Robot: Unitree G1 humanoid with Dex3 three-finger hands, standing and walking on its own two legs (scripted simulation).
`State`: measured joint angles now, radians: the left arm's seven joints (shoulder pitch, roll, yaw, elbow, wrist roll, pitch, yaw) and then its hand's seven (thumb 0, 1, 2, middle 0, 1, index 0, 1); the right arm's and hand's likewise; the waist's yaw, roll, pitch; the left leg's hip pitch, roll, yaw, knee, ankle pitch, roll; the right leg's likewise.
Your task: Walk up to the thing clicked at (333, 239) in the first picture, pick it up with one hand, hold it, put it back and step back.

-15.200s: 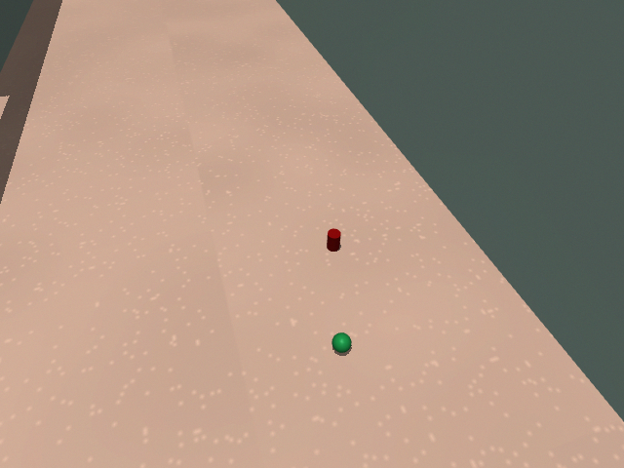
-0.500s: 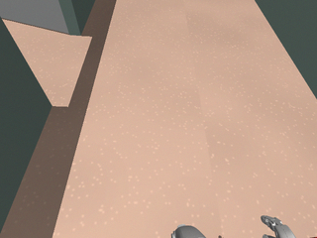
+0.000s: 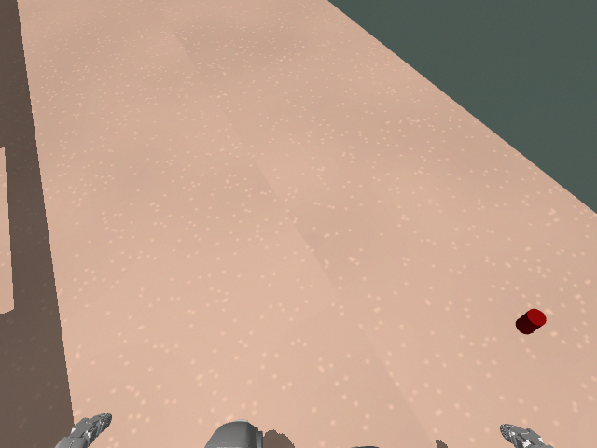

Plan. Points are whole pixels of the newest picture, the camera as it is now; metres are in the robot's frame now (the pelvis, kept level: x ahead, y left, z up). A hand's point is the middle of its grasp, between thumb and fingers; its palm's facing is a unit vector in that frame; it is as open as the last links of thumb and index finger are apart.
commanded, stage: walk up
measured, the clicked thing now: (530, 321) +0.51 -0.73 -0.72
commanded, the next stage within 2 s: none
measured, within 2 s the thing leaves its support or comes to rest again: neither
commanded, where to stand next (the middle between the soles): +0.04 +0.00 m, yaw -36 degrees
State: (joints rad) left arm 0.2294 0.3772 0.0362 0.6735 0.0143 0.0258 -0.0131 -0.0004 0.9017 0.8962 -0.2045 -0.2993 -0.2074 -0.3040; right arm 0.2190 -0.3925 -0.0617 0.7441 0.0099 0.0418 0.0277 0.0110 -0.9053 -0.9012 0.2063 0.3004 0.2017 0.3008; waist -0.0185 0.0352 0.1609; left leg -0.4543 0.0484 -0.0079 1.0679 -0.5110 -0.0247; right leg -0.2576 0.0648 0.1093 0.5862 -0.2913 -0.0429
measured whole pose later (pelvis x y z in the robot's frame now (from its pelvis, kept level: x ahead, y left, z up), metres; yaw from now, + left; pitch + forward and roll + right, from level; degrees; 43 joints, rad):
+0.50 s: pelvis +0.00 +0.02 -0.01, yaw -18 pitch -1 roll -1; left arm 0.28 0.44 0.07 0.72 0.01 0.06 -0.04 0.00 0.90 0.90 -0.20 -0.30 -0.21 -0.30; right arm 0.27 -0.41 -0.05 0.68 -0.04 -0.02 0.01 0.01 -0.90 -0.90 0.21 0.30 0.21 0.30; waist -0.02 -0.05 0.15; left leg -0.31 0.12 0.15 0.63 -0.29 0.00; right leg -0.41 -0.01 0.09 0.95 -0.45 0.03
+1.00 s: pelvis -0.02 +0.02 -0.03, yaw -28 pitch -2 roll +1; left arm 0.24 0.42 0.05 0.75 0.02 0.00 0.01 0.00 0.90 0.90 -0.21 -0.30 -0.21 -0.30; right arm 0.22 -0.40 -0.05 0.82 -0.02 0.01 0.00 0.01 -0.90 -0.90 0.21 0.30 0.20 0.30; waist -0.01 -0.02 0.14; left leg -0.35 -0.01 0.01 0.78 -0.39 0.00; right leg -0.42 0.03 0.14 0.85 -0.38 0.00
